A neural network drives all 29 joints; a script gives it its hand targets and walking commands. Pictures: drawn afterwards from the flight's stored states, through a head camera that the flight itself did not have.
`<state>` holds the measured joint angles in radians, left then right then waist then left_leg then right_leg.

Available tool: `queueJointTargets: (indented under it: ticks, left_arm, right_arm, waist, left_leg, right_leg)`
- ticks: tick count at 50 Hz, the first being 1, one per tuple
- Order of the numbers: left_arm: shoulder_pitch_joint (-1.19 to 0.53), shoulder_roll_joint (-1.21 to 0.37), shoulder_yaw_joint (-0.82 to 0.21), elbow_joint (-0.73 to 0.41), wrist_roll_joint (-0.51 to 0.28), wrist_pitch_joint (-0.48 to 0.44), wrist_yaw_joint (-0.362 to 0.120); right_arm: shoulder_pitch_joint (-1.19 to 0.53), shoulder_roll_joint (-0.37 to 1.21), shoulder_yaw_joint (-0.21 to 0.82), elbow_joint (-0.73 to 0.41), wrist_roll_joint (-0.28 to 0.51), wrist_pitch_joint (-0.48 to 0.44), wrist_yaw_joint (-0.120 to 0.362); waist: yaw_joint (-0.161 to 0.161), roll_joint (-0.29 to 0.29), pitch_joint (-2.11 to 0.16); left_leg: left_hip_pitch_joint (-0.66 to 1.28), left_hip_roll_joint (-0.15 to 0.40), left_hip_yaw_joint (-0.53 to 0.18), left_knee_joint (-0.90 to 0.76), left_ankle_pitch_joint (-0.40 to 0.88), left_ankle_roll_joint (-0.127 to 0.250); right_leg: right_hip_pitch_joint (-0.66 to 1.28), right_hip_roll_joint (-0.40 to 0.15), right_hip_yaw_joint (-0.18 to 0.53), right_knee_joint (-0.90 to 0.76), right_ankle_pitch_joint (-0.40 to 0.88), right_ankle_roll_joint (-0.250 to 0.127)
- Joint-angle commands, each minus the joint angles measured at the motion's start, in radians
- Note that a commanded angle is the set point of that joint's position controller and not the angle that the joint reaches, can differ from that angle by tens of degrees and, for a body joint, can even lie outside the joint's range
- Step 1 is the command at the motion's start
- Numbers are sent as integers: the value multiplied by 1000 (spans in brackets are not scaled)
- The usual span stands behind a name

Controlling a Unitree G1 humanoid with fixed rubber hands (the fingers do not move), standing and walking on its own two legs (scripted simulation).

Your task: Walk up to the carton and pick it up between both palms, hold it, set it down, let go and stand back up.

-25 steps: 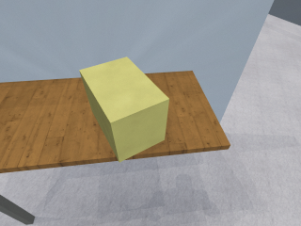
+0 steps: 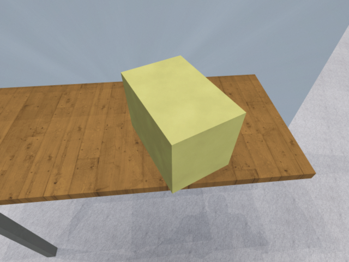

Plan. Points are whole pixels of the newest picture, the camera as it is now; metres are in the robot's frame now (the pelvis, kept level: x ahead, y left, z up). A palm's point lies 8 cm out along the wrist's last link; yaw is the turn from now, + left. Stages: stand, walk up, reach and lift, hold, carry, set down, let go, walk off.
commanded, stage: walk up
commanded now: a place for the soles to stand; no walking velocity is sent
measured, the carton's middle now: (176, 120) +0.47 +0.00 +0.06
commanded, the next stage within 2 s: stand in 1.70 s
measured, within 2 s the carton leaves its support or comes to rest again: neither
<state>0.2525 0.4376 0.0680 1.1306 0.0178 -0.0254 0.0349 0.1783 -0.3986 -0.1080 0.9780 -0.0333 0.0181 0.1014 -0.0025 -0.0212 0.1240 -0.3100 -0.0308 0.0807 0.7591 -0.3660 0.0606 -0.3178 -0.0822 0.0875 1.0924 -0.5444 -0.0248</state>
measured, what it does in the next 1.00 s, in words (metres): steps on the spot: right foot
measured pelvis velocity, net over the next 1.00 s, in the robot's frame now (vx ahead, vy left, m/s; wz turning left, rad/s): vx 0.07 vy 0.02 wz -0.01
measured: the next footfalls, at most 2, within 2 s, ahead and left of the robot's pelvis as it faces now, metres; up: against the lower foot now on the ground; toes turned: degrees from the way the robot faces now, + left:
right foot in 0.22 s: +0.10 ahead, -0.09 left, +0.00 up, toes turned +0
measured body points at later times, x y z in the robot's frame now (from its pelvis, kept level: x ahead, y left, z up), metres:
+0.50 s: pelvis +0.06 +0.04 +0.00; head +0.11 +0.04 +0.44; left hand +0.22 +0.31 -0.13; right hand +0.12 -0.26 -0.14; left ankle +0.04 +0.14 -0.71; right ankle +0.12 -0.08 -0.71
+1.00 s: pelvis +0.07 +0.02 +0.03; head +0.10 +0.04 +0.47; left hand +0.17 +0.32 -0.12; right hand +0.18 -0.27 -0.10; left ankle +0.04 +0.14 -0.71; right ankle +0.12 -0.08 -0.71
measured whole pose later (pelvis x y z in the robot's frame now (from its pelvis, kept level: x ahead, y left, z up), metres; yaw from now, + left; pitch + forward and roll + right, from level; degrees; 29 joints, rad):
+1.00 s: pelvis +0.07 +0.02 +0.03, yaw +0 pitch -5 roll +0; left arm 0.03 0.34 0.03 1.11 -0.01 0.01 -0.02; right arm 0.03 -0.32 -0.02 1.09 0.01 -0.01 0.00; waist 0.01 -0.03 0.17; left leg -0.10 -0.01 0.00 0.53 -0.34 0.01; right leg -0.22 0.00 -0.05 0.51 -0.20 -0.02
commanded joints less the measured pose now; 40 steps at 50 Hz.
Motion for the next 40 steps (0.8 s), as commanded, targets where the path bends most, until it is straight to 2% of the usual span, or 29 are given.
queueJointTargets:
  ticks: [1, 2, 3, 4, 5, 7, 9, 11, 12, 13, 14, 16, 17, 19, 20, 21, 22, 23, 24, 25, 26, 27, 28, 29, 30, 31, 36, 37, 40]
  left_arm:
    - [21, 233, 37, -79, -6, -50, 8]
    - [32, 210, 25, -75, -4, -46, 2]
    - [7, 202, 17, -87, -1, -45, 5]
    - [-45, 197, 19, -112, -1, -44, 5]
    - [-58, 172, 15, -123, -4, -36, 3]
    - [-44, 133, -3, -114, -20, -26, 2]
    - [-41, 144, 8, -123, -21, -14, -1]
    - [-14, 143, 17, -119, -12, -13, -5]
    - [-35, 203, 26, -142, -4, -16, 1]
    - [-51, 252, 41, -147, -17, -17, -4]
    - [-119, 241, 33, -169, -27, -9, -7]
    - [-202, 205, 30, -193, -18, 0, 1]
    - [-212, 196, 28, -196, -13, -1, 0]
    - [-214, 179, 20, -195, -20, 2, 0]
    - [-233, 162, 17, -212, -18, 10, -5]
    - [-250, 148, 14, -221, -15, 27, -17]
    - [-281, 162, 23, -223, -21, 39, -13]
    - [-264, 161, 33, -207, -14, 44, -14]
    - [-272, 136, 36, -204, -13, 43, -13]
    - [-277, 126, 21, -216, -15, 36, -17]
    - [-282, 118, 14, -204, -23, 29, -21]
    - [-280, 142, 17, -196, -21, 20, -24]
    - [-279, 148, 19, -187, -19, 17, -26]
    - [-268, 154, 17, -181, -17, 14, -27]
    - [-285, 153, 18, -183, -21, 16, -31]
    - [-305, 153, 22, -185, -22, 18, -33]
    - [-300, 137, 6, -162, -21, 33, -36]
    - [-297, 137, 13, -162, -18, 33, -35]
    - [-300, 135, 3, -149, -17, 27, -39]
  right_arm:
    - [4, -261, -54, -107, 11, -24, -47]
    - [16, -238, -47, -86, 23, -33, -58]
    - [37, -234, -44, -81, 22, -38, -67]
    - [89, -219, -37, -59, 26, -44, -78]
    - [84, -229, -25, -53, 27, -54, -87]
    - [35, -210, -11, -58, 38, -66, -104]
    - [11, -184, 11, -49, 33, -71, -117]
    - [-61, -172, 31, -59, 48, -66, -117]
    - [-34, -139, 39, -49, 60, -69, -119]
    - [-10, -148, 34, -23, 77, -58, -128]
    - [9, -187, 21, 5, 54, -39, -135]
    - [48, -178, 26, 40, 49, -35, -133]
    - [67, -163, 25, 60, 47, -40, -132]
    - [73, -172, 18, 67, 50, -54, -128]
    - [66, -177, 14, 69, 34, -65, -133]
    - [12, -239, 8, 53, 19, -79, -135]
    - [-51, -280, 3, 43, 28, -76, -133]
    - [-69, -278, 1, 51, 24, -82, -134]
    - [-65, -261, 4, 47, 18, -85, -139]
    - [-84, -237, 8, 36, 22, -94, -146]
    - [-60, -220, 14, 42, 24, -96, -152]
    - [-67, -212, 17, 49, 38, -95, -153]
    - [-83, -198, 24, 24, 36, -95, -153]
    - [-100, -182, 28, 22, 41, -91, -149]
    - [-112, -160, 28, 5, 39, -82, -147]
    - [-106, -167, 30, 23, 46, -80, -148]
    - [-130, -196, 22, 19, 42, -76, -140]
    - [-131, -179, 26, 15, 38, -78, -139]
    - [-135, -187, 33, 25, 38, -74, -134]
  waist:
    - [-15, 100, -17]
    - [-22, 131, -27]
    - [-37, 129, -54]
    - [-40, 26, -33]
    - [-30, 15, -28]
    - [2, 22, -45]
    - [15, 39, -93]
    - [65, 20, -122]
    - [57, -114, -147]
    - [61, -113, -217]
    - [14, -143, -170]
    - [-11, -160, -218]
    - [-17, -215, -216]
    - [-44, -139, -230]
    - [-57, -103, -208]
    - [-31, 9, -160]
    - [-17, 43, -108]
    - [-13, 34, -105]
    - [-4, 83, -88]
    - [-10, 108, -94]
    - [-7, 126, -129]
    - [-7, 124, -181]
    - [-2, 70, -203]
    - [2, 99, -233]
    - [2, 134, -235]
    - [-9, 100, -268]
    - [-9, 108, -246]
    - [-11, 42, -258]
    - [-9, 70, -241]
  left_leg:
    - [91, 293, -518, -550, -202, 164]
    - [126, 285, -463, -527, -49, 136]
    - [180, 296, -428, -484, 105, 171]
    - [168, 333, -455, -468, 246, 193]
    - [162, 361, -444, -456, 425, 149]
    - [159, 372, -360, -361, 807, 150]
    - [106, 341, -313, -304, 850, 117]
    - [-13, 260, -207, -199, 732, 21]
    - [-73, 176, -137, -85, 681, -68]
    - [0, 21, -113, 105, 333, -139]
    - [48, 9, -149, 145, -199, -123]
    - [28, 37, -153, 163, -291, -67]
    - [37, 53, -161, 113, -227, -56]
    - [135, 61, -164, -91, 9, -40]
    - [163, 103, -218, -211, 189, -19]
    - [61, 212, -436, -320, 207, 20]
    - [-24, 280, -537, -343, 280, 108]
    - [12, 330, -588, -329, 381, 140]
    - [20, 334, -565, -319, 506, 166]
    - [112, 324, -544, -285, 645, 140]
    - [182, 280, -438, -241, 772, 87]
    - [212, 236, -366, -186, 812, 33]
    - [154, 212, -312, -176, 755, -8]
    - [115, 171, -266, -177, 657, -46]
    - [108, 142, -224, -203, 526, -45]
    - [128, 141, -207, -206, 492, -56]
    - [158, 178, -249, -252, 431, -7]
    - [165, 195, -277, -270, 381, 10]
    - [142, 170, -249, -302, 377, -5]
  right_leg:
    - [-241, -22, 4, 76, 91, -10]
    - [-217, -23, 18, 31, 114, -6]
    - [-217, -30, 0, -57, 85, 4]
    - [-202, -33, 5, -107, 80, 10]
    - [-169, -37, 28, -143, 92, 6]
    - [-104, -31, -29, -230, 129, -2]
    - [28, -28, -36, -314, 195, -23]
    - [249, -36, -22, -552, 445, -61]
    - [316, -144, 130, -645, 691, -111]
    - [226, -318, 349, -668, 776, -268]
    - [98, -349, 384, -680, 745, -309]
    - [131, -295, 234, -653, 683, -250]
    - [121, -281, 203, -633, 667, -224]
    - [69, -246, 164, -573, 686, -173]
    - [15, -167, 63, -497, 615, -102]
    - [-14, -37, -14, -380, 506, -23]
    - [19, 45, -60, -304, 327, -9]
    - [0, 48, -55, -268, 190, 0]
    - [3, 57, -45, -245, 84, -12]
    - [-44, 36, -4, -283, 101, -23]
    - [-56, 16, -15, -344, 183, -26]
    - [8, -25, 2, -411, 467, -35]
    - [106, -40, 7, -467, 669, -37]
    - [169, -66, 20, -472, 748, -60]
    - [205, -65, 29, -486, 726, -74]
    - [215, -73, 27, -482, 728, -89]
    - [185, -35, -10, -524, 617, -47]
    - [208, -40, -8, -538, 599, -48]
    - [240, -51, 23, -588, 600, -54]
